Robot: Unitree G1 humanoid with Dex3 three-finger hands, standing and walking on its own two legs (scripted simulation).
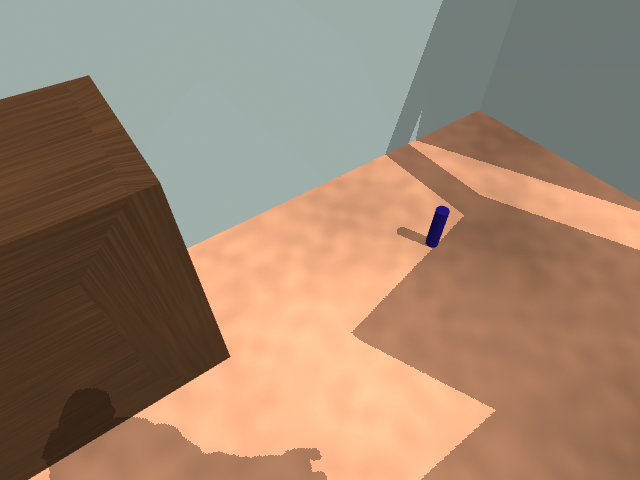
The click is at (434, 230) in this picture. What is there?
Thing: slim round
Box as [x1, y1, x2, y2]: [426, 206, 449, 247]
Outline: 444,206 438,206 436,208 426,238 426,244 428,246 434,247 438,242 449,210
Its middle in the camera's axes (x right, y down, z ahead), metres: +0.46 -0.05 +1.56
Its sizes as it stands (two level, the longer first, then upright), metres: 0.051 0.051 0.191
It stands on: the floor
